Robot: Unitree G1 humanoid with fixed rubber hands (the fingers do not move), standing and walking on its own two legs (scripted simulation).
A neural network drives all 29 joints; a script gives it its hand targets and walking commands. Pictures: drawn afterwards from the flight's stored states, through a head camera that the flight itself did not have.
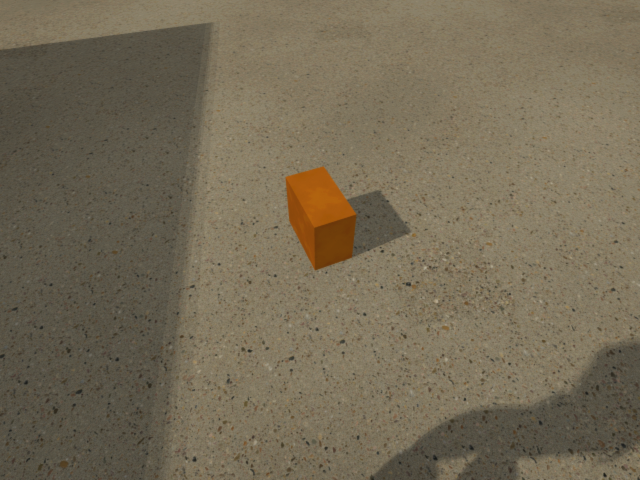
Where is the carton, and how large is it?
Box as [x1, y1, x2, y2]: [286, 166, 356, 269]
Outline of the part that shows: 323,166 286,177 289,220 314,269 351,257 356,214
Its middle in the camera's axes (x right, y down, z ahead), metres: +0.00 -0.09 +1.54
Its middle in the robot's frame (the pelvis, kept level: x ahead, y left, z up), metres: +1.13 +0.02 -0.65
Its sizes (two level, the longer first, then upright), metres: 0.293 0.164 0.254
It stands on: the floor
